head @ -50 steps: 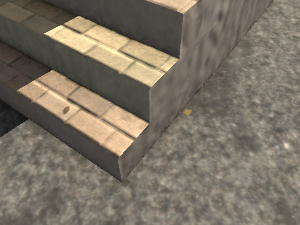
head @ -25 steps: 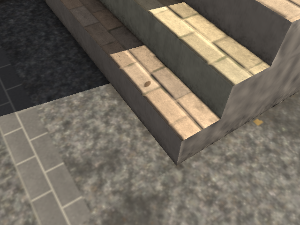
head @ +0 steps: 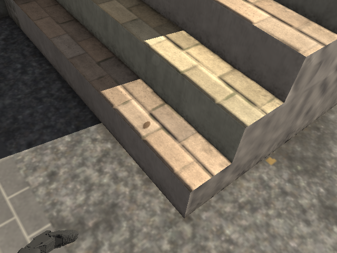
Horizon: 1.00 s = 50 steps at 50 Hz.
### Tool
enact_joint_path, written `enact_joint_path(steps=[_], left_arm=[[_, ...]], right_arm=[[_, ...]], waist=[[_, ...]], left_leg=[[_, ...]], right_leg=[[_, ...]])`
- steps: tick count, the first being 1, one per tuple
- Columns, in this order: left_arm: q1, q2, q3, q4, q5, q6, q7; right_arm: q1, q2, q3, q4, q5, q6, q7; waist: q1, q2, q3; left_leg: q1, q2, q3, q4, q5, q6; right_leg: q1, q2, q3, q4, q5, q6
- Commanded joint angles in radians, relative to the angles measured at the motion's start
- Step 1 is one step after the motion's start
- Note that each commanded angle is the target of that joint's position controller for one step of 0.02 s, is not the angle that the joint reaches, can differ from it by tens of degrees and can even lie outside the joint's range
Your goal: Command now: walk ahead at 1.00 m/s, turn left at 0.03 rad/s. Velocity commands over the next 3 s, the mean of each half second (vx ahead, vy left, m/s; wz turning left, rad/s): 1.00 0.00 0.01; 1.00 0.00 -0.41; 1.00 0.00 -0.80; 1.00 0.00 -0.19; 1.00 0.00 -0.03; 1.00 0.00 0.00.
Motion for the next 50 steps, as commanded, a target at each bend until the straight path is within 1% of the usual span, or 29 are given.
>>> enact_joint_path(steps=[1, 5, 7, 9, 10, 11, 12, 13, 15, 17, 19, 21, 23, 25, 28, 31, 32, 33, 34, 35, 36, 37, 39, 40, 41, 43, 45, 47, 50], left_arm=[[-0.222, 0.039, 0.001, -0.119, -0.008, -0.033, -0.026], [-0.263, 0.041, -0.01, -0.14, -0.016, -0.039, -0.051], [-0.214, 0.077, -0.003, -0.139, -0.009, -0.037, -0.046], [0.115, 0.161, 0.038, -0.056, -0.01, -0.023, -0.018], [0.404, 0.208, 0.058, 0.021, -0.009, -0.007, 0.001], [0.479, 0.321, 0.072, 0.05, 0.028, -0.015, 0.001], [0.487, 0.223, 0.053, 0.046, 0.032, -0.029, -0.001], [0.419, 0.186, 0.04, 0.052, 0.03, -0.031, 0.008], [0.293, 0.155, 0.026, 0.043, 0.042, -0.031, 0.014], [0.22, 0.086, 0.003, 0.041, 0.054, -0.036, 0.013], [0.207, 0.081, -0.003, 0.062, 0.028, -0.047, 0.02], [0.215, 0.097, -0.003, 0.081, 0.03, -0.055, 0.03], [0.235, 0.098, -0.007, 0.091, 0.028, -0.058, 0.043], [0.321, 0.135, -0.002, 0.114, 0.012, -0.063, 0.055], [0.345, 0.172, 0.004, 0.136, 0.006, -0.044, 0.064], [0.275, 0.183, 0.001, 0.131, 0.063, -0.006, 0.066], [0.162, 0.203, 0.007, 0.1, 0.048, -0.001, 0.068], [0.211, 0.095, -0.028, 0.072, 0.078, -0.002, 0.065], [0.363, -0.055, -0.079, 0.102, 0.034, -0.039, 0.055], [0.391, 0.037, -0.062, 0.111, -0.019, -0.063, 0.045], [0.269, 0.057, -0.056, 0.1, -0.029, -0.058, 0.05], [0.198, 0.021, -0.065, 0.063, -0.012, -0.047, 0.054], [0.2, -0.074, -0.09, 0.019, -0.005, -0.01, 0.047], [0.168, -0.133, -0.109, -0.017, -0.016, 0.014, 0.043], [0.147, -0.161, -0.122, -0.055, -0.021, 0.035, 0.044], [-0.119, -0.192, -0.129, -0.146, 0.033, -0.029, 0.028], [-0.233, -0.245, -0.157, -0.231, 0.015, -0.053, -0.001], [-0.252, -0.255, -0.16, -0.272, -0.022, -0.025, -0.027], [-0.368, -0.299, -0.186, -0.369, -0.011, 0.026, -0.071]], right_arm=[[0.06, -0.165, -0.05, -0.009, 0.007, -0.001, -0.002], [0.064, -0.19, -0.06, 0.02, 0.011, 0.011, 0.001], [0.045, -0.229, -0.072, 0.026, 0.002, 0.015, 0.001], [0.016, -0.25, -0.075, 0.033, -0.012, 0.023, -0.007], [-0.014, -0.213, -0.058, 0.007, -0.034, 0.018, -0.013], [0.092, -0.014, -0.008, -0.039, -0.02, -0.01, -0.001], [0.018, -0.101, -0.017, -0.027, 0.035, -0.04, -0.001], [-0.118, -0.162, -0.037, -0.068, 0.068, -0.05, 0.003], [-0.187, -0.128, -0.02, -0.092, 0.019, -0.056, 0.002], [-0.113, -0.095, -0.018, -0.074, 0.015, -0.029, 0.01], [-0.137, -0.066, -0.006, -0.08, 0.006, -0.005, 0.009], [-0.225, -0.067, 0.0, -0.121, -0.014, -0.003, 0.001], [-0.331, -0.045, 0.01, -0.155, -0.015, -0.021, 0.011], [-0.459, -0.027, 0.015, -0.192, -0.005, -0.034, 0.024], [-0.534, -0.07, -0.009, -0.225, 0.006, -0.038, 0.038], [-0.237, -0.158, -0.07, -0.186, -0.004, -0.004, 0.021], [-0.004, -0.175, -0.09, -0.122, -0.008, -0.001, 0.01], [0.153, -0.242, -0.103, -0.04, -0.017, 0.02, -0.01], [0.096, -0.252, -0.088, -0.06, -0.052, 0.026, -0.012], [0.086, -0.198, -0.093, -0.067, -0.076, 0.023, -0.012], [0.036, -0.142, -0.084, -0.05, -0.077, 0.023, -0.007], [-0.013, -0.121, -0.072, -0.013, -0.061, 0.022, -0.001], [-0.11, -0.003, -0.019, 0.036, -0.065, 0.024, 0.014], [-0.121, 0.012, -0.008, 0.073, -0.055, 0.031, 0.019], [-0.139, 0.014, 0.0, 0.092, -0.042, 0.037, 0.019], [0.283, 0.059, 0.004, 0.237, -0.058, 0.037, -0.013], [0.502, 0.004, -0.006, 0.327, -0.105, 0.034, -0.047], [0.468, -0.028, -0.013, 0.316, -0.128, 0.026, -0.075], [0.239, -0.015, 0.002, 0.254, -0.064, 0.025, -0.102]], waist=[[-0.042, 0.149, 0.174], [-0.03, 0.156, 0.191], [0.017, 0.182, 0.135], [0.203, 0.198, -0.076], [0.331, 0.142, -0.235], [0.217, -0.296, -0.396], [0.273, -0.269, -0.443], [0.263, -0.182, -0.217], [0.164, 0.012, -0.051], [0.069, -0.048, 0.005], [0.038, -0.031, 0.082], [0.038, -0.007, 0.146], [0.064, 0.008, 0.159], [0.113, 0.03, 0.162], [0.115, -0.013, 0.159], [-0.074, -0.149, -0.068], [-0.21, -0.152, -0.142], [-0.173, 0.108, -0.285], [-0.041, 0.416, -0.332], [-0.076, 0.301, -0.369], [-0.079, 0.143, -0.181], [-0.036, 0.031, -0.073], [0.084, 0.045, 0.021], [0.112, 0.123, 0.061], [0.143, 0.113, 0.086], [-0.081, 0.01, -0.114], [-0.122, 0.05, -0.268], [-0.062, 0.006, -0.326], [0.047, -0.028, -0.126]], left_leg=[[0.108, 0.257, -0.178, -0.123, -0.012, 0.163], [0.126, 0.271, -0.115, -0.097, 0.163, 0.154], [0.11, 0.265, -0.076, 0.001, 0.557, 0.143], [-0.016, 0.216, 0.001, 0.351, 0.991, 0.102], [-0.332, 0.179, -0.01, 0.69, 0.774, 0.067], [-0.719, -0.025, -0.059, 1.103, -0.191, -0.002], [-0.824, -0.036, -0.195, 1.215, -0.245, 0.022], [-0.938, 0.02, -0.138, 1.243, -0.173, 0.025], [-0.847, 0.108, -0.095, 1.14, -0.04, 0.027], [-0.728, 0.152, -0.11, 1.085, 0.023, 0.014], [-0.742, 0.167, -0.093, 1.035, 0.046, -0.007], [-0.736, 0.15, -0.049, 0.909, 0.164, -0.034], [-0.607, 0.097, 0.024, 0.677, 0.342, -0.036], [-0.506, 0.052, 0.054, 0.464, 0.473, -0.031], [-0.554, 0.002, 0.042, 0.27, 0.456, -0.007], [-0.372, -0.039, 0.062, 0.382, 0.216, 0.085], [-0.08, -0.004, 0.028, 0.249, 0.385, 0.092], [0.404, 0.145, -0.133, 0.405, 0.407, 0.032], [0.55, 0.35, -0.605, 0.337, 0.514, 0.144], [0.5, 0.397, -0.687, 0.161, 0.132, 0.206], [0.341, 0.374, -0.569, 0.104, -0.082, 0.239], [0.172, 0.364, -0.481, 0.06, -0.113, 0.241], [-0.123, 0.328, -0.332, 0.049, -0.056, 0.196], [-0.19, 0.34, -0.252, 0.028, -0.006, 0.167], [-0.254, 0.341, -0.155, 0.029, 0.02, 0.127], [0.411, 0.245, -0.171, 0.222, 0.454, 0.068], [0.821, 0.324, -0.277, 0.304, 0.734, 0.073], [0.881, 0.386, -0.341, 0.273, 0.621, 0.083], [0.289, 0.375, -0.167, 0.028, 0.121, 0.017]], right_leg=[[-0.199, -0.005, -0.016, -0.101, -0.023, -0.017], [-0.089, 0.008, -0.042, -0.206, -0.096, -0.062], [0.082, 0.059, -0.086, -0.228, -0.166, -0.1], [0.549, 0.129, -0.136, -0.208, -0.175, -0.159], [0.982, 0.017, -0.01, -0.103, -0.227, -0.187], [1.285, -0.251, 0.535, -0.254, -0.695, -0.318], [1.273, -0.28, 0.799, -0.457, -0.93, -0.309], [1.137, -0.269, 0.672, -0.49, -0.805, -0.275], [0.799, -0.213, 0.475, -0.521, -0.534, -0.273], [0.605, -0.162, 0.378, -0.583, -0.458, -0.281], [0.502, -0.145, 0.275, -0.636, -0.321, -0.278], [0.413, -0.084, 0.134, -0.661, -0.097, -0.261], [0.345, -0.007, 0.011, -0.674, 0.054, -0.221], [0.4, -0.03, 0.019, -0.724, 0.095, -0.211], [0.665, -0.092, 0.023, -0.67, 0.288, -0.181], [0.866, -0.149, 0.054, -0.223, 1.118, -0.173], [0.703, -0.114, 0.051, 0.011, 1.08, -0.15], [0.264, 0.012, 0.047, 0.423, 0.168, -0.116], [-0.095, 0.173, 0.163, 0.816, -0.555, -0.094], [-0.193, 0.119, 0.213, 0.97, -0.457, -0.11], [-0.284, 0.078, 0.122, 1.105, -0.402, -0.091], [-0.345, 0.045, 0.061, 1.225, -0.387, -0.077], [-0.382, 0.021, 0.116, 1.44, -0.401, -0.076], [-0.46, 0.03, 0.108, 1.624, -0.458, -0.078], [-0.523, 0.026, 0.124, 1.665, -0.467, -0.081], [-0.835, 0.056, 0.056, 1.651, -0.45, -0.106], [-1.048, 0.108, 0.1, 1.696, -0.586, -0.118], [-1.071, 0.105, 0.144, 1.741, -0.649, -0.113], [-0.818, 0.008, 0.045, 1.435, -0.565, -0.055]])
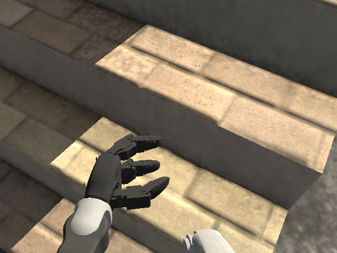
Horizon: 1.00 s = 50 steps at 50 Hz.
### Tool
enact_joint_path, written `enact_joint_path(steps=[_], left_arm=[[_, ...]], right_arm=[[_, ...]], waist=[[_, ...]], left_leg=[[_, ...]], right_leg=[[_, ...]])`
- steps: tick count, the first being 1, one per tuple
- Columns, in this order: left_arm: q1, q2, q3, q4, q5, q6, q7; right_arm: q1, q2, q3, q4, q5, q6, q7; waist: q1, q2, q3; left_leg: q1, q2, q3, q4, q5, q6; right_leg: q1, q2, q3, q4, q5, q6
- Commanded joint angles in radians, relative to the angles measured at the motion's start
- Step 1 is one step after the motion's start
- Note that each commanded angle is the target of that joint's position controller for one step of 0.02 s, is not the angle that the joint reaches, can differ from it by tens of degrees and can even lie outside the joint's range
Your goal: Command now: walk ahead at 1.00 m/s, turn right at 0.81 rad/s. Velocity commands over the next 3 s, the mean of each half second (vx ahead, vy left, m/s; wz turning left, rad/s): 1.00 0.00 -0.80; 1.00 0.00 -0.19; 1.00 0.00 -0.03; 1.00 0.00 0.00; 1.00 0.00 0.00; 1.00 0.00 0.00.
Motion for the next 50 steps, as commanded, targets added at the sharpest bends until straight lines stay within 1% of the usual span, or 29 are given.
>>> enact_joint_path(steps=[1, 4, 5, 6, 7, 8, 9, 10, 11, 12, 13, 14, 15, 16, 20, 22, 28, 30, 31, 32, 33, 34, 36, 37, 38, 42, 46, 48, 50], left_arm=[[-0.161, -0.11, -0.057, -0.213, 0.003, 0.023, -0.053], [-0.212, -0.1, -0.067, -0.214, -0.001, 0.036, -0.044], [-0.262, -0.1, -0.062, -0.217, 0.012, 0.021, -0.033], [-0.274, -0.084, -0.058, -0.235, 0.015, 0.004, -0.026], [-0.332, -0.007, -0.047, -0.239, 0.003, -0.009, 0.006], [-0.239, -0.008, -0.046, -0.254, -0.014, 0.016, 0.032], [0.002, 0.07, -0.001, -0.227, -0.013, 0.064, 0.066], [0.231, 0.181, 0.058, -0.155, 0.021, 0.109, 0.096], [0.273, 0.295, 0.119, -0.046, 0.006, 0.139, 0.106], [0.192, 0.265, 0.117, 0.03, 0.033, 0.138, 0.097], [0.143, 0.169, 0.068, 0.077, 0.115, 0.113, 0.086], [0.18, 0.144, 0.06, 0.091, 0.129, 0.077, 0.079], [0.253, 0.125, 0.06, 0.123, 0.083, 0.049, 0.077], [0.268, 0.108, 0.062, 0.167, 0.074, 0.054, 0.077], [0.183, 0.138, 0.067, 0.174, 0.077, 0.047, 0.087], [0.161, 0.186, 0.071, 0.162, 0.071, 0.036, 0.104], [0.215, 0.245, 0.072, 0.107, 0.054, 0.014, 0.121], [0.307, 0.212, 0.063, 0.121, 0.023, 0.047, 0.12], [0.378, 0.144, 0.052, 0.119, 0.021, 0.057, 0.131], [0.367, 0.063, 0.028, 0.106, 0.063, 0.053, 0.121], [0.464, -0.013, 0.036, 0.088, 0.059, 0.045, 0.1], [0.672, -0.004, 0.036, 0.072, 0.013, 0.018, 0.079], [0.491, 0.18, 0.063, 0.038, 0.021, 0.027, 0.069], [0.32, 0.196, 0.067, -0.011, 0.033, 0.059, 0.078], [0.287, 0.197, 0.074, -0.014, 0.059, 0.084, 0.082], [0.521, 0.258, 0.111, 0.04, 0.034, 0.105, 0.1], [0.708, 0.2, 0.093, 0.15, 0.062, 0.099, 0.101], [0.61, 0.068, 0.052, 0.272, 0.108, 0.095, 0.054], [0.546, 0.028, 0.022, 0.33, 0.144, 0.052, 0.007]], right_arm=[[-0.021, -0.038, 0.017, -0.064, 0.033, -0.013, -0.045], [-0.021, -0.102, 0.025, -0.079, 0.016, -0.004, -0.037], [0.105, -0.057, 0.041, -0.051, 0.015, 0.007, -0.028], [0.099, -0.075, 0.051, -0.042, 0.009, 0.012, -0.017], [0.202, -0.077, 0.062, -0.046, 0.012, -0.008, -0.003], [0.273, -0.159, 0.049, -0.033, 0.06, -0.049, 0.01], [0.178, -0.282, 0.026, -0.045, 0.085, -0.072, 0.027], [-0.001, -0.407, -0.021, -0.097, 0.091, -0.086, 0.049], [-0.206, -0.387, -0.041, -0.211, 0.081, -0.078, 0.06], [-0.35, -0.187, -0.026, -0.29, 0.087, -0.069, 0.068], [-0.5, 0.002, 0.018, -0.416, 0.091, -0.051, 0.064], [-0.569, 0.081, 0.047, -0.534, 0.098, -0.046, 0.057], [-0.536, 0.098, 0.061, -0.564, 0.075, -0.046, 0.057], [-0.455, 0.099, 0.074, -0.558, 0.063, -0.042, 0.074], [-0.267, 0.014, 0.078, -0.507, 0.063, -0.011, 0.083], [-0.315, -0.019, 0.081, -0.52, 0.052, -0.008, 0.068], [-0.382, -0.019, 0.091, -0.529, 0.104, 0.028, 0.038], [-0.346, -0.015, 0.083, -0.488, 0.123, 0.04, 0.05], [-0.305, -0.019, 0.068, -0.438, 0.132, 0.034, 0.062], [-0.254, 0.0, 0.066, -0.364, 0.123, 0.034, 0.085], [-0.236, -0.004, 0.078, -0.386, 0.033, -0.005, 0.11], [-0.334, -0.159, 0.048, -0.418, -0.03, -0.023, 0.116], [-0.372, -0.143, 0.027, -0.481, 0.037, -0.004, 0.07], [-0.366, -0.113, 0.026, -0.467, 0.054, -0.006, 0.038], [-0.35, -0.073, 0.035, -0.464, 0.044, -0.008, 0.021], [-0.48, -0.083, 0.035, -0.526, 0.006, -0.027, -0.021], [-0.693, -0.012, 0.053, -0.604, 0.049, 0.001, -0.017], [-0.603, 0.1, 0.085, -0.621, 0.115, 0.021, -0.008], [-0.567, 0.199, 0.116, -0.687, 0.126, 0.023, 0.023]], waist=[[0.106, -0.014, -0.134], [0.103, 0.057, -0.103], [0.053, 0.012, -0.16], [0.09, 0.091, -0.25], [0.028, 0.199, -0.338], [0.046, 0.352, -0.432], [0.186, 0.361, -0.572], [0.314, 0.327, -0.677], [0.313, 0.041, -0.657], [0.225, -0.106, -0.47], [0.154, -0.189, -0.198], [0.126, -0.138, -0.09], [0.098, -0.043, 0.038], [0.049, -0.075, 0.078], [-0.08, -0.09, -0.006], [-0.075, -0.067, -0.055], [-0.008, -0.071, -0.213], [0.033, -0.076, -0.193], [0.064, -0.015, -0.193], [0.06, 0.066, -0.133], [0.159, 0.101, -0.118], [0.324, 0.238, -0.349], [0.221, 0.114, -0.279], [0.177, 0.06, -0.169], [0.159, 0.005, -0.118], [0.286, 0.07, -0.197], [0.351, 0.117, -0.082], [0.196, -0.031, 0.019], [0.09, -0.168, 0.02]], left_leg=[[0.345, 0.346, -0.381, -0.239, 0.088, -0.019], [0.111, 0.309, -0.219, -0.29, 0.5, -0.012], [0.227, 0.25, -0.116, -0.152, 0.95, -0.058], [0.184, 0.185, 0.019, -0.089, 1.544, -0.107], [0.037, 0.122, 0.017, -0.078, 1.944, -0.17], [-0.057, 0.216, -0.132, 0.069, 2.023, -0.099], [0.015, 0.282, -0.184, 0.16, 1.975, -0.003], [0.093, 0.287, -0.163, 0.306, 1.837, 0.112], [-0.178, 0.181, -0.169, 0.611, 0.825, 0.11], [-0.421, 0.092, -0.238, 1.065, 0.162, 0.094], [-0.647, -0.016, -0.296, 1.543, -0.091, 0.046], [-0.746, -0.048, -0.399, 1.635, -0.223, 0.03], [-0.802, -0.03, -0.423, 1.603, -0.231, -0.004], [-0.829, -0.043, -0.406, 1.677, -0.223, -0.032], [-0.772, -0.032, -0.344, 1.713, -0.006, -0.125], [-0.659, -0.01, -0.328, 1.629, 0.109, -0.134], [-0.389, 0.049, -0.256, 0.97, 0.107, -0.105], [-0.133, 0.006, -0.1, 0.362, -0.033, -0.072], [-0.084, 0.091, -0.284, 0.053, -0.092, -0.003], [-0.102, 0.12, -0.286, -0.002, 0.101, 0.028], [0.032, 0.155, -0.408, 0.3, 0.539, 0.022], [0.137, 0.328, -0.644, 0.304, 0.732, 0.134], [0.033, 0.347, -0.693, 0.194, 0.25, 0.172], [-0.141, 0.34, -0.743, 0.175, -0.145, 0.131], [-0.22, 0.275, -0.651, 0.21, -0.277, 0.115], [-0.392, 0.202, -0.491, 0.376, -0.242, 0.078], [-0.646, 0.104, -0.269, 0.677, -0.115, -0.036], [-0.743, 0.032, -0.222, 0.972, -0.478, -0.014], [-0.687, -0.15, -0.227, 1.618, -0.491, -0.008]], right_leg=[[-0.306, -0.132, -0.014, -0.169, 0.06, 0.067], [-0.017, -0.139, -0.154, -0.301, 0.166, 0.076], [0.064, -0.096, -0.2, -0.41, 0.111, 0.043], [0.37, -0.032, -0.272, -0.71, 0.005, -0.013], [0.727, 0.042, -0.325, -0.978, 0.064, -0.062], [0.994, 0.021, -0.125, -1.127, -0.158, -0.061], [1.077, 0.011, -0.018, -1.152, -0.114, -0.072], [1.114, 0.053, 0.047, -1.288, -0.071, -0.068], [1.248, 0.018, 0.131, -1.388, 0.123, -0.111], [1.11, -0.054, 0.211, -1.587, 0.077, -0.159], [0.832, -0.129, 0.224, -1.618, 0.104, -0.16], [0.566, -0.234, 0.501, -1.744, -0.145, -0.184], [0.451, -0.219, 0.544, -1.823, -0.242, -0.16], [0.42, -0.175, 0.514, -1.859, -0.211, -0.155], [0.326, -0.166, 0.382, -1.913, -0.149, -0.164], [0.244, -0.17, 0.347, -1.908, -0.067, -0.165], [0.38, -0.187, 0.283, -1.804, -0.038, -0.143], [0.388, -0.123, 0.171, -1.701, -0.085, -0.135], [0.45, -0.067, 0.15, -1.399, -0.023, -0.102], [0.428, 0.013, 0.053, -0.987, 0.01, -0.078], [0.161, 0.161, 0.137, -0.409, 0.014, -0.017], [0.093, 0.138, 0.141, -0.13, 0.049, 0.044], [0.1, -0.04, 0.083, -0.322, 0.133, 0.135], [0.117, -0.112, 0.149, -0.45, 0.167, 0.135], [0.171, -0.059, 0.064, -0.479, 0.237, 0.151], [0.51, 0.001, -0.079, -0.595, 0.372, 0.134], [0.854, -0.084, -0.169, -1.572, 0.4, -0.006], [0.928, -0.107, -0.264, -2.081, 0.854, -0.099], [0.832, -0.175, -0.221, -2.278, 0.908, -0.139]])
Over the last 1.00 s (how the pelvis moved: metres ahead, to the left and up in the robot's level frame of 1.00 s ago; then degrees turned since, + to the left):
0.67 -0.07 -0.01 -18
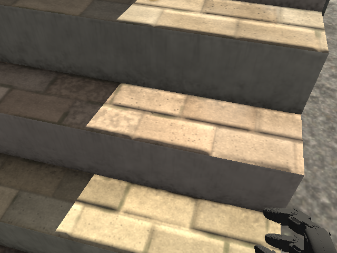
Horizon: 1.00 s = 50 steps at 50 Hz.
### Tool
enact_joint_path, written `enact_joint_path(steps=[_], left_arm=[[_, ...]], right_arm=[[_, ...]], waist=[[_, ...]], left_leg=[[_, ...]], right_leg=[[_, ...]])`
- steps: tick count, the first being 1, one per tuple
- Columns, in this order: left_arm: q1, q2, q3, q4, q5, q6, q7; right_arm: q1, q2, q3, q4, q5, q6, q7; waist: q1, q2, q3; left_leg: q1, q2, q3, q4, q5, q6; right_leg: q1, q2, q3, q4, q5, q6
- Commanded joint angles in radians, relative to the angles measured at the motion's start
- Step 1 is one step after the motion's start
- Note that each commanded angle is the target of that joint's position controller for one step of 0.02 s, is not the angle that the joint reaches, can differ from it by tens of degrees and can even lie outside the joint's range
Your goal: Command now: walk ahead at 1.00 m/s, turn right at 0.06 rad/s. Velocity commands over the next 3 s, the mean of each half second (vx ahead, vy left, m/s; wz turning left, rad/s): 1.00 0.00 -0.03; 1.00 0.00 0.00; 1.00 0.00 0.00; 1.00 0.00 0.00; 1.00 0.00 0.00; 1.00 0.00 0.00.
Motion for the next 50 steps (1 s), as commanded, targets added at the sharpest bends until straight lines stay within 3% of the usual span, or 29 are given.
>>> enact_joint_path(steps=[1, 2, 3, 4, 5, 7, 11, 16, 19, 21, 22, 23, 24, 25, 26, 27, 28, 29, 30, 32, 33, 34, 35, 38, 42, 46, 48, 49, 50], left_arm=[[-0.121, -0.115, -0.083, 0.1, 0.076, -0.045, -0.076], [-0.088, 0.102, -0.017, 0.094, 0.05, -0.053, -0.05], [0.048, 0.246, 0.045, 0.098, -0.04, -0.039, -0.014], [0.083, 0.351, 0.098, 0.07, -0.062, -0.03, 0.031], [0.054, 0.264, 0.077, 0.063, -0.042, -0.024, 0.072], [0.09, 0.16, 0.043, 0.058, -0.029, -0.057, 0.101], [0.122, 0.102, 0.006, 0.101, -0.024, -0.06, 0.099], [0.245, 0.058, 0.004, 0.208, -0.055, -0.036, 0.1], [0.174, 0.014, -0.025, 0.23, -0.078, -0.03, 0.097], [0.215, 0.068, -0.01, 0.278, -0.123, -0.028, 0.081], [0.246, 0.107, -0.015, 0.313, -0.09, -0.044, 0.068], [0.203, 0.225, 0.005, 0.327, -0.055, -0.072, 0.045], [0.084, 0.366, 0.043, 0.3, -0.038, -0.079, 0.04], [0.013, 0.411, 0.074, 0.275, -0.056, -0.069, 0.052], [-0.01, 0.243, 0.057, 0.196, -0.077, -0.081, 0.05], [-0.119, 0.102, 0.043, 0.176, -0.057, -0.107, 0.009], [-0.251, -0.059, 0.023, 0.065, -0.049, -0.129, -0.03], [-0.518, -0.195, -0.03, -0.114, -0.051, -0.126, -0.036], [-0.424, -0.256, -0.052, -0.181, -0.063, -0.116, -0.024], [-0.204, -0.304, -0.097, -0.178, -0.086, -0.087, -0.05], [-0.138, -0.243, -0.098, -0.18, -0.081, -0.073, -0.054], [-0.047, -0.113, -0.071, -0.176, -0.092, -0.056, -0.036], [0.003, -0.043, -0.055, -0.128, -0.082, -0.033, -0.004], [-0.149, -0.065, -0.065, -0.154, -0.063, -0.005, 0.048], [-0.467, -0.137, -0.1, -0.289, -0.067, -0.051, -0.01], [-0.648, -0.21, -0.161, -0.417, -0.058, -0.07, -0.046], [-0.683, -0.231, -0.181, -0.485, -0.034, -0.074, -0.071], [-0.506, -0.144, -0.137, -0.457, -0.027, -0.066, -0.075], [-0.344, -0.039, -0.081, -0.411, -0.028, -0.055, -0.053]], right_arm=[[0.002, 0.142, 0.035, -0.114, 0.043, 0.001, 0.05], [0.19, 0.161, 0.044, -0.09, 0.019, -0.027, 0.074], [0.265, 0.059, 0.049, -0.06, -0.005, -0.059, 0.094], [0.103, -0.039, 0.033, -0.095, 0.033, -0.062, 0.076], [-0.097, -0.021, 0.023, -0.121, 0.049, -0.036, 0.047], [-0.31, -0.041, 0.022, -0.162, 0.035, 0.023, 0.022], [-0.342, 0.102, 0.072, -0.2, 0.034, 0.045, 0.023], [-0.357, 0.192, 0.126, -0.229, 0.025, -0.004, 0.07], [-0.503, 0.213, 0.163, -0.323, 0.014, -0.031, 0.108], [-0.515, 0.202, 0.16, -0.303, -0.012, -0.043, 0.105], [-0.413, 0.124, 0.117, -0.27, 0.001, -0.045, 0.102], [-0.215, 0.035, 0.056, -0.228, 0.0, -0.054, 0.1], [-0.023, -0.129, -0.027, -0.169, -0.001, -0.032, 0.088], [0.144, -0.231, -0.083, -0.083, -0.012, -0.013, 0.08], [0.372, -0.345, -0.127, 0.066, -0.047, -0.001, 0.075], [0.508, -0.358, -0.135, 0.197, -0.057, 0.021, 0.062], [0.4, -0.179, -0.073, 0.215, -0.054, 0.002, 0.073], [0.305, -0.006, -0.022, 0.274, -0.058, 0.0, 0.094], [0.102, 0.112, -0.003, 0.3, -0.086, -0.015, 0.122], [-0.007, 0.195, 0.008, 0.338, -0.097, -0.039, 0.132], [-0.076, 0.146, 0.002, 0.323, -0.095, -0.049, 0.134], [-0.198, 0.018, -0.011, 0.282, -0.079, -0.048, 0.114], [-0.222, -0.028, -0.013, 0.268, -0.078, -0.056, 0.103], [0.033, -0.078, -0.022, 0.322, -0.068, -0.055, 0.079], [0.398, -0.054, -0.029, 0.403, -0.094, -0.074, 0.039], [0.443, -0.07, -0.037, 0.428, -0.062, -0.059, 0.005], [0.37, -0.123, -0.034, 0.44, -0.013, -0.034, -0.022], [0.46, -0.254, -0.061, 0.48, -0.034, -0.034, -0.015], [0.379, -0.346, -0.089, 0.451, -0.054, -0.048, 0.001]], waist=[[-0.193, -0.068, 0.153], [-0.298, -0.11, 0.009], [-0.23, -0.006, -0.188], [-0.125, -0.01, -0.217], [-0.053, 0.14, -0.112], [0.039, 0.356, 0.03], [0.049, 0.101, 0.2], [0.045, 0.031, 0.228], [0.005, 0.066, 0.181], [-0.011, -0.008, 0.048], [-0.062, -0.047, -0.069], [-0.183, -0.245, -0.225], [-0.323, -0.34, -0.328], [-0.392, -0.33, -0.414], [-0.374, 0.145, -0.47], [-0.346, 0.455, -0.513], [-0.27, 0.382, -0.306], [-0.224, 0.347, -0.047], [-0.048, 0.274, 0.045], [0.108, 0.169, 0.063], [0.168, 0.154, 0.042], [0.256, 0.215, 0.006], [0.258, 0.16, 0.015], [0.079, 0.061, 0.099], [-0.08, 0.047, 0.09], [-0.079, 0.06, 0.055], [0.012, 0.099, -0.082], [0.089, 0.268, -0.254], [0.17, 0.33, -0.321]], left_leg=[[-0.26, -0.233, -0.14, 0.928, 0.014, 0.04], [-0.496, -0.109, -0.249, 1.071, 0.172, 0.033], [-0.67, -0.012, -0.323, 1.079, 0.199, 0.0], [-0.811, 0.079, -0.416, 0.996, 0.164, -0.04], [-0.907, 0.109, -0.365, 1.026, 0.24, -0.092], [-0.835, 0.175, -0.338, 0.793, 0.35, -0.16], [-0.768, 0.174, -0.23, 0.83, 0.342, -0.162], [-1.114, 0.223, -0.238, 0.949, 0.163, -0.106], [-0.486, 0.282, -0.048, 0.506, 0.451, -0.091], [0.136, 0.202, 0.099, 0.132, 0.289, -0.029], [0.315, 0.095, 0.2, 0.008, 0.172, -0.018], [0.572, -0.02, 0.173, -0.045, 0.099, 0.017], [0.62, -0.054, 0.081, -0.28, 0.11, 0.023], [0.743, -0.044, -0.095, -0.46, 0.134, 0.035], [1.042, 0.153, -0.694, -0.743, 0.021, 0.167], [1.09, 0.268, -1.067, -1.068, -0.138, 0.219], [0.876, 0.23, -0.938, -1.0, -0.028, 0.12], [0.619, 0.118, -0.48, -0.85, 0.482, 0.04], [0.572, 0.113, -0.319, -0.754, 0.733, 0.021], [0.438, 0.129, -0.253, -0.791, 0.639, 0.03], [0.332, 0.122, -0.228, -0.884, 0.631, 0.052], [0.159, 0.178, -0.364, -1.001, 0.477, 0.11], [0.102, 0.215, -0.379, -1.027, 0.526, 0.175], [0.433, 0.224, -0.32, -1.106, 0.528, 0.174], [0.922, 0.26, -0.275, -1.163, 0.863, 0.184], [0.944, 0.257, -0.154, -1.306, 1.018, 0.148], [0.728, 0.231, -0.02, -1.366, 1.633, 0.134], [0.819, 0.24, -0.085, -1.269, 2.211, 0.211], [0.999, 0.313, -0.129, -1.057, 2.628, 0.224]], right_leg=[[-0.054, -0.11, 0.116, -0.1, 0.42, -0.034], [0.187, -0.268, 0.312, 0.17, 0.746, -0.001], [0.5, -0.417, 0.452, 0.126, 0.397, -0.074], [0.693, -0.585, 0.688, -0.156, -0.322, -0.162], [0.632, -0.554, 0.831, -0.257, -0.797, -0.149], [0.42, -0.519, 0.85, -0.275, -0.934, -0.156], [0.153, -0.367, 0.638, -0.326, -0.871, -0.142], [0.422, -0.387, 0.499, -0.333, -0.848, -0.068], [-0.096, -0.29, 0.328, -0.586, -0.743, -0.071], [-0.202, -0.22, 0.175, -0.645, -0.091, -0.093], [-0.018, -0.191, 0.116, -0.5, 0.519, -0.093], [0.111, -0.253, 0.132, -0.306, 1.344, -0.101], [0.287, -0.265, 0.156, -0.088, 1.58, -0.073], [0.316, -0.267, 0.212, 0.135, 1.416, -0.063], [-0.098, -0.156, 0.302, 0.478, 0.738, -0.051], [-0.35, 0.084, 0.398, 0.994, -0.289, -0.055], [-0.553, 0.14, 0.621, 1.373, -0.399, -0.091], [-0.629, 0.166, 0.476, 1.522, -0.588, -0.066], [-0.837, 0.209, 0.41, 1.658, -0.755, -0.03], [-0.839, 0.16, 0.396, 1.745, -0.776, 0.001], [-0.743, 0.113, 0.338, 1.649, -0.709, 0.032], [-0.627, 0.071, 0.382, 1.626, -0.539, 0.062], [-0.598, 0.107, 0.336, 1.751, -0.403, 0.102], [-0.973, 0.149, 0.358, 2.006, -0.445, 0.099], [-1.298, 0.131, 0.28, 1.891, -0.642, 0.091], [-1.235, 0.047, 0.167, 1.431, -0.692, 0.122], [-0.647, 0.045, 0.09, 0.981, -0.716, 0.069], [-0.362, 0.178, -0.038, 0.921, -0.999, 0.071], [-0.335, 0.168, 0.067, 0.811, -1.052, 0.048]])
Over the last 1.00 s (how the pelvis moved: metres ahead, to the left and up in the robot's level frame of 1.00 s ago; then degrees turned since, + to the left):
0.03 0.15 0.06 -27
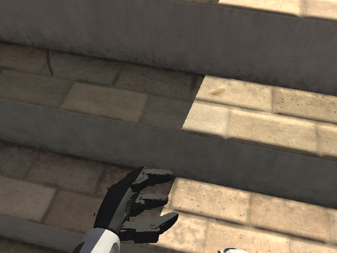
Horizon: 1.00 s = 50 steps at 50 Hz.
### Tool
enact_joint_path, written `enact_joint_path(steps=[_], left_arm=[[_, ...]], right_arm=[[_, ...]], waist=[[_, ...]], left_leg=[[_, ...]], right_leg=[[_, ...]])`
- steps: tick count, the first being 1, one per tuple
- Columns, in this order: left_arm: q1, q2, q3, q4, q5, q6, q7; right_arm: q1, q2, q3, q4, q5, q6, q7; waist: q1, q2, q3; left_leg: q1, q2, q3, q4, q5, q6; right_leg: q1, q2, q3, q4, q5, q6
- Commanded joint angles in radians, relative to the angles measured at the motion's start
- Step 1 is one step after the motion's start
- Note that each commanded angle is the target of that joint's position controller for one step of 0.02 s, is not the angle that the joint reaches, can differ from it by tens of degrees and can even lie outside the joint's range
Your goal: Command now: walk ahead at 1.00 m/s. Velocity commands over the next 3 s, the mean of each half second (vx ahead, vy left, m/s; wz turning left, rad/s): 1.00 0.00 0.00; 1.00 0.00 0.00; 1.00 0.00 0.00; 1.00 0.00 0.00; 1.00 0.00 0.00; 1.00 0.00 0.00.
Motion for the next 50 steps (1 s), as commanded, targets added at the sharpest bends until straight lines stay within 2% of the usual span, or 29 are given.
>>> enact_joint_path(steps=[1, 2, 4, 6, 8, 11, 14, 17, 19, 21, 22, 23, 24, 25, 26, 28, 31, 32, 33, 37, 39, 40, 41, 42, 43, 44, 47, 48, 50], left_arm=[[0.288, 0.263, 0.132, 0.008, 0.016, -0.018, -0.002], [0.385, 0.313, 0.156, 0.116, 0.049, -0.031, 0.01], [0.591, 0.321, 0.174, 0.262, 0.056, -0.032, 0.055], [0.34, 0.122, 0.137, 0.235, 0.045, -0.021, 0.064], [0.043, -0.009, 0.087, 0.223, 0.055, -0.039, 0.057], [0.048, 0.104, 0.094, 0.222, 0.029, -0.045, 0.084], [0.12, 0.241, 0.114, 0.24, 0.067, -0.069, 0.111], [0.205, 0.279, 0.139, 0.239, 0.053, -0.076, 0.103], [0.126, 0.312, 0.153, 0.204, 0.044, -0.069, 0.111], [-0.026, 0.316, 0.139, 0.16, 0.048, -0.075, 0.096], [-0.113, 0.303, 0.128, 0.128, 0.037, -0.091, 0.076], [-0.314, 0.206, 0.088, 0.045, 0.014, -0.108, 0.06], [-0.375, 0.021, 0.032, -0.025, -0.008, -0.12, 0.055], [-0.087, 0.0, 0.07, -0.019, -0.031, -0.14, 0.044], [0.013, -0.096, 0.033, 0.014, -0.039, -0.163, 0.011], [0.017, -0.053, 0.032, -0.01, -0.022, -0.184, -0.011], [-0.148, 0.001, 0.023, -0.081, -0.04, -0.125, -0.017], [-0.353, 0.045, 0.036, -0.091, 0.011, -0.125, 0.009], [-0.404, -0.009, 0.019, -0.123, 0.026, -0.123, 0.01], [-0.295, 0.023, 0.025, -0.15, 0.029, -0.09, -0.01], [0.001, 0.256, 0.127, -0.002, 0.009, -0.1, 0.011], [0.146, 0.282, 0.158, 0.146, -0.023, -0.059, 0.022], [0.083, 0.213, 0.129, 0.275, -0.032, -0.014, 0.023], [-0.072, 0.103, 0.081, 0.321, 0.021, 0.016, 0.036], [0.053, 0.081, 0.103, 0.406, 0.071, 0.015, 0.048], [0.044, 0.137, 0.134, 0.451, 0.098, 0.009, 0.058], [-0.242, 0.303, 0.194, 0.378, 0.034, 0.011, 0.075], [-0.245, 0.425, 0.227, 0.325, 0.004, -0.017, 0.12], [-0.228, 0.507, 0.264, 0.276, 0.003, -0.06, 0.079]], right_arm=[[-0.119, -0.389, -0.096, -0.095, -0.005, -0.009, 0.009], [-0.177, -0.303, -0.087, -0.182, 0.017, -0.016, 0.025], [-0.427, -0.112, -0.037, -0.321, 0.011, -0.05, 0.072], [-0.448, 0.025, 0.007, -0.421, 0.006, -0.061, 0.133], [-0.192, 0.003, 0.003, -0.402, 0.024, -0.015, 0.153], [-0.155, -0.072, 0.006, -0.401, 0.036, 0.063, 0.11], [-0.228, -0.091, 0.006, -0.418, 0.029, 0.065, 0.072], [-0.307, -0.12, -0.009, -0.432, 0.038, 0.068, 0.058], [-0.276, -0.124, -0.003, -0.441, 0.014, 0.047, 0.07], [0.064, -0.231, -0.062, -0.295, -0.005, 0.036, 0.09], [0.214, -0.214, -0.076, -0.227, -0.006, 0.032, 0.104], [0.418, -0.192, -0.076, -0.107, -0.025, 0.001, 0.12], [0.387, -0.027, -0.033, 0.004, -0.03, -0.004, 0.133], [0.086, -0.024, -0.015, -0.065, -0.129, -0.022, 0.135], [0.155, -0.006, -0.012, -0.086, -0.118, -0.015, 0.133], [0.185, -0.072, -0.044, -0.06, -0.056, -0.004, 0.114], [-0.011, -0.057, -0.021, -0.074, -0.042, -0.019, 0.049], [0.227, -0.033, -0.025, -0.031, -0.011, -0.019, 0.04], [0.292, -0.05, -0.026, 0.003, 0.004, -0.013, 0.023], [0.079, -0.12, -0.039, -0.024, 0.017, 0.025, -0.033], [-0.114, -0.257, -0.082, -0.137, 0.012, 0.031, -0.007], [-0.222, -0.295, -0.119, -0.257, 0.042, 0.037, -0.008], [-0.168, -0.128, -0.103, -0.312, 0.021, 0.019, 0.032], [-0.14, 0.012, -0.07, -0.36, 0.062, -0.032, 0.058], [-0.183, 0.117, -0.027, -0.421, 0.097, -0.073, 0.084], [-0.136, 0.044, -0.02, -0.458, 0.117, -0.074, 0.101], [-0.2, 0.05, 0.048, -0.557, 0.046, -0.072, 0.138], [-0.059, -0.073, 0.009, -0.493, -0.013, -0.037, 0.15], [0.288, -0.311, -0.103, -0.332, -0.045, 0.011, 0.083]], waist=[[0.248, 0.231, -0.427], [0.223, -0.031, -0.389], [0.204, -0.427, -0.316], [0.021, -0.007, -0.076], [-0.224, -0.056, 0.034], [-0.234, 0.009, 0.058], [-0.199, 0.017, 0.002], [-0.134, -0.003, 0.02], [-0.194, -0.028, -0.059], [-0.324, -0.048, -0.253], [-0.379, -0.102, -0.281], [-0.489, 0.08, -0.178], [-0.396, 0.251, 0.093], [-0.064, 0.213, 0.171], [-0.081, 0.08, -0.035], [-0.048, -0.134, -0.16], [0.03, -0.076, 0.053], [-0.151, -0.309, 0.003], [-0.148, -0.252, -0.08], [0.024, 0.092, -0.333], [0.162, 0.168, -0.316], [0.141, 0.031, -0.247], [-0.07, -0.334, -0.01], [-0.194, -0.488, 0.185], [-0.171, -0.455, 0.122], [-0.225, -0.355, 0.013], [-0.325, -0.081, -0.064], [-0.401, 0.016, -0.245], [-0.479, -0.138, -0.514]], left_leg=[[0.141, 0.253, -0.051, 0.403, 2.135, 0.247], [-0.177, 0.168, -0.054, 0.645, 1.911, 0.217], [-0.707, -0.161, -0.215, 1.4, 0.21, 0.127], [-0.981, -0.165, -0.332, 1.756, 0.002, 0.118], [-1.02, -0.148, -0.264, 1.989, -0.224, 0.047], [-1.022, -0.099, -0.255, 2.042, -0.018, -0.013], [-0.878, -0.146, -0.113, 1.992, 0.11, -0.045], [-1.151, -0.118, -0.143, 1.886, -0.016, -0.052], [-0.951, -0.076, -0.063, 1.413, -0.075, -0.023], [-0.351, -0.082, 0.051, 0.923, -0.016, 0.06], [-0.208, -0.067, 0.052, 0.664, 0.098, 0.083], [-0.229, -0.056, 0.035, 0.149, 0.486, 0.132], [-0.258, 0.032, -0.049, -0.127, 0.669, 0.214], [-0.023, 0.094, -0.322, 0.396, 1.076, 0.263], [0.086, 0.148, -0.422, 0.526, 1.215, 0.231], [0.249, 0.236, -0.519, 0.382, 0.579, 0.195], [-0.187, 0.31, -0.501, 0.085, 0.104, 0.169], [0.164, 0.22, -0.487, 0.205, 0.415, 0.145], [0.291, 0.206, -0.445, 0.21, 0.615, 0.137], [0.03, 0.142, -0.161, 0.228, 1.571, 0.08], [0.137, 0.11, -0.26, 0.683, 2.045, 0.031], [0.037, 0.02, -0.248, 1.102, 1.32, -0.025], [-0.561, -0.176, -0.144, 1.541, -0.292, -0.094], [-1.115, -0.318, -0.158, 2.252, -0.736, -0.027], [-1.538, -0.305, -0.164, 2.514, -0.877, 0.049], [-1.71, -0.203, -0.128, 2.425, -0.805, 0.036], [-1.303, -0.001, -0.013, 1.716, -0.523, -0.05], [-0.561, -0.181, 0.125, 1.416, -0.292, -0.082], [-0.093, -0.212, 0.147, 1.464, -0.395, -0.046]], right_leg=[[0.676, 0.137, -0.008, -0.437, -0.127, -0.051], [0.878, 0.075, 0.266, -0.568, -0.108, -0.14], [1.094, -0.168, 0.815, -0.995, 0.315, -0.31], [0.821, -0.197, 0.582, -0.831, 0.413, -0.195], [0.581, -0.216, 0.414, -0.874, 0.591, -0.133], [0.383, -0.315, 0.331, -1.067, 0.301, -0.106], [0.39, -0.272, 0.237, -1.144, 0.474, -0.156], [0.816, -0.294, 0.241, -1.158, 0.621, -0.161], [0.915, -0.249, 0.107, -1.164, 0.944, -0.111], [0.814, -0.219, -0.013, -0.892, 1.409, -0.137], [0.817, -0.253, 0.002, -0.73, 1.472, -0.169], [0.878, -0.068, -0.096, -0.198, 1.182, -0.11], [0.575, 0.05, -0.08, 0.276, 0.307, -0.083], [-0.009, 0.197, 0.19, 0.789, 0.128, -0.056], [-0.118, 0.208, 0.321, 0.968, 0.195, -0.074], [-0.333, 0.108, 0.332, 0.947, 0.209, -0.061], [-0.363, -0.016, 0.334, 0.918, 0.116, -0.04], [-0.452, 0.021, 0.188, 0.725, 0.173, -0.021], [-0.421, 0.006, 0.14, 0.527, 0.167, -0.017], [0.58, -0.006, 0.072, -0.487, 0.07, -0.05], [0.811, -0.06, 0.193, -1.182, 0.534, -0.111], [0.922, -0.193, 0.277, -1.613, 0.844, -0.158], [1.114, -0.269, 0.265, -1.666, 1.136, -0.169], [1.071, -0.247, 0.04, -1.427, 1.571, -0.067], [1.301, -0.318, 0.049, -0.978, 2.137, -0.064], [1.48, -0.376, 0.029, -1.035, 2.021, -0.075], [1.005, -0.203, -0.132, -1.332, 1.333, -0.022], [0.681, -0.098, -0.149, -1.371, 1.785, -0.062], [0.803, -0.345, 0.021, -1.116, 2.827, -0.221]])
Over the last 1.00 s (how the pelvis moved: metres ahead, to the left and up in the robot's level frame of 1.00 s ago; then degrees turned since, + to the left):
0.29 0.21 0.18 0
